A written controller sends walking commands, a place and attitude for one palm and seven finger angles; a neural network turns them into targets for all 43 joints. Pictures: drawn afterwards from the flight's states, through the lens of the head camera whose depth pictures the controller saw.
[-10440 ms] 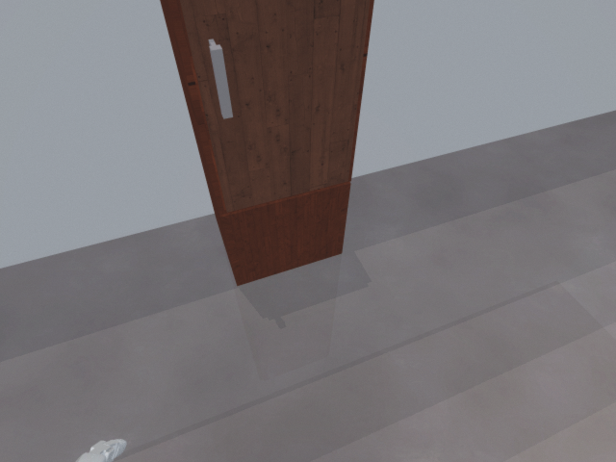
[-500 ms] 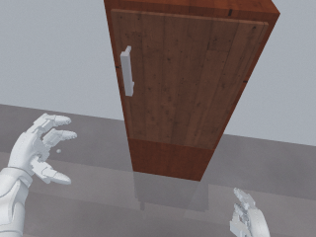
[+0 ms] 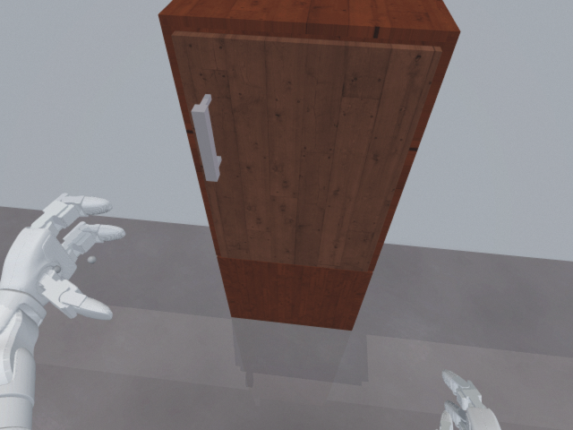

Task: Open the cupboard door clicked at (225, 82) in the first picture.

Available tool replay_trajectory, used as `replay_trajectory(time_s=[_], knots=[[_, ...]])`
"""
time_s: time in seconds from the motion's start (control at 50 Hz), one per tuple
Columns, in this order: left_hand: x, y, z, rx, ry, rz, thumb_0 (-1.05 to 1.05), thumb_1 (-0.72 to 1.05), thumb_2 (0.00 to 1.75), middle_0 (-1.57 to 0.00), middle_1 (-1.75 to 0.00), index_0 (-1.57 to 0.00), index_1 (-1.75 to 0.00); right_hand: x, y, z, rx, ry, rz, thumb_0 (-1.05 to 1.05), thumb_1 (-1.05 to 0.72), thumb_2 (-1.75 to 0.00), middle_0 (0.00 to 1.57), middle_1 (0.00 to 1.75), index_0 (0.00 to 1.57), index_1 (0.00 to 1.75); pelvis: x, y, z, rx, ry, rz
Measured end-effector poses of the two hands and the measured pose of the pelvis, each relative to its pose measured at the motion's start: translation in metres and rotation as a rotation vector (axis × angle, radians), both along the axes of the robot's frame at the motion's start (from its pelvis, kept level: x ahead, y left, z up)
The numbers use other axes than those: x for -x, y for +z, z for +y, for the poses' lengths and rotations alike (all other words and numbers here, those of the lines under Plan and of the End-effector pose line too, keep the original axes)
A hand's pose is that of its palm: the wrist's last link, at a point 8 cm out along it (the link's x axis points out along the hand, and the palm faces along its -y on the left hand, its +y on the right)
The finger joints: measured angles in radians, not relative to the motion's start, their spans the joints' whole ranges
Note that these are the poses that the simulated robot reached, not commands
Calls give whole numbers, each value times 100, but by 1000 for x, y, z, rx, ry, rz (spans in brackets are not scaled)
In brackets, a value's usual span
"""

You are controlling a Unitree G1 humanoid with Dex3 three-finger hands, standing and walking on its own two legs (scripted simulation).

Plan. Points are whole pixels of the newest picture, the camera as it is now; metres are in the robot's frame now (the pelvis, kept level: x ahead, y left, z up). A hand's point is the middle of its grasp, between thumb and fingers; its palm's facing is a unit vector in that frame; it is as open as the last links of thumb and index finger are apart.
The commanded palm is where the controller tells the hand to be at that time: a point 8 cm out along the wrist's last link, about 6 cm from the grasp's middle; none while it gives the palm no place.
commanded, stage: raise the hand with hooked fingers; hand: left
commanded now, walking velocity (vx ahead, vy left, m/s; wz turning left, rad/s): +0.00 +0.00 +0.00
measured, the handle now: (209, 139) +0.57 +0.18 +0.09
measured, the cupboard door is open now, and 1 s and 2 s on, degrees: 0 0 0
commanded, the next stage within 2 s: move the hooked fingers beside the handle in 0.20 s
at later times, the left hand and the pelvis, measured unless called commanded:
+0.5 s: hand (119, 242) +0.32 +0.25 +0.11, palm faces +0.02 -1.00 -0.02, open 14.0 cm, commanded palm +0.29 +0.30 +0.11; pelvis +0.00 -0.03 +0.00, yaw +0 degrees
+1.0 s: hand (139, 201) +0.40 +0.25 +0.11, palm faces -0.05 -1.00 +0.01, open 14.0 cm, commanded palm +0.37 +0.30 +0.11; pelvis +0.01 +0.00 -0.01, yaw -1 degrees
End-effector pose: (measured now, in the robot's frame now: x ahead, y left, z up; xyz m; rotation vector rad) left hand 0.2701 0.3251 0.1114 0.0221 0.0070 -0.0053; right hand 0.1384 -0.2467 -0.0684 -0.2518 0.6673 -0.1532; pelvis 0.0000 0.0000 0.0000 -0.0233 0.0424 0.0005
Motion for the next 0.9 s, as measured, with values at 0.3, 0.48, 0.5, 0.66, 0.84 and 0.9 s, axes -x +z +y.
replay_trajectory(time_s=[0.3,0.48,0.5,0.66,0.84,0.9], knots=[[-1,8,-22,-9,2,0,-1,-50,30,-30,-120,-30,-120,-15,-6,-15,-35,1,-35,1,-90,-90,21,30,20,30,-3,-1,-21,-12,0,1],[-22,0,-26,2,21,7,-1,-50,30,-30,-120,-30,-120,-12,-11,-27,-12,-11,2,1,-90,-90,21,30,20,30,-1,-3,-28,-13,5,14],[-27,1,-26,2,22,4,-1,-50,30,-30,-120,-30,-120,-10,-12,-28,-9,-15,11,1,-90,-90,21,30,20,30,-1,-4,-28,-13,4,17],[-58,8,-27,6,-21,-5,-1,-50,30,-30,-120,-30,-120,9,-18,-34,-4,-68,69,1,-90,-90,20,30,20,30,-6,-4,-24,-15,-12,43],[-82,-4,-19,16,-17,21,-1,-50,30,-30,-120,-30,-120,31,-24,-30,13,-93,163,1,-90,-90,20,30,20,30,-8,-5,-13,-10,-16,70],[-92,-3,-22,20,-30,-4,-1,-50,30,-30,-120,-30,-120,36,-26,-25,17,-96,192,1,-90,-90,20,30,20,30,-8,-6,-9,-7,-15,77]])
